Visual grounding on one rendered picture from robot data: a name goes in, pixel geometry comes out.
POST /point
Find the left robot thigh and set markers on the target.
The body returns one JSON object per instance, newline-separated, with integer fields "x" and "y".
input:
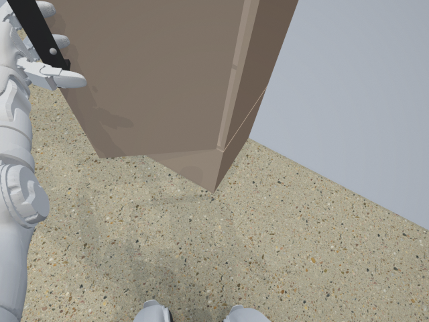
{"x": 155, "y": 313}

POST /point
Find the left robot forearm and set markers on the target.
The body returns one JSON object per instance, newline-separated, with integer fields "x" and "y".
{"x": 15, "y": 126}

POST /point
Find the cupboard door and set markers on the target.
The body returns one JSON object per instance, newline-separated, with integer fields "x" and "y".
{"x": 157, "y": 71}

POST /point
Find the robot right shin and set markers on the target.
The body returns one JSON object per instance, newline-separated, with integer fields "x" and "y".
{"x": 236, "y": 307}

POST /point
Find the robot left upper arm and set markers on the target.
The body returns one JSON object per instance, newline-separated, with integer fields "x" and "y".
{"x": 23, "y": 203}

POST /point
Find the handle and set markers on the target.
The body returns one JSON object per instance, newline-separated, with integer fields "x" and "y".
{"x": 38, "y": 32}

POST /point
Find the robot left hand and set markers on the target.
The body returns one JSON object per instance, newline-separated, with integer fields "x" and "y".
{"x": 13, "y": 50}

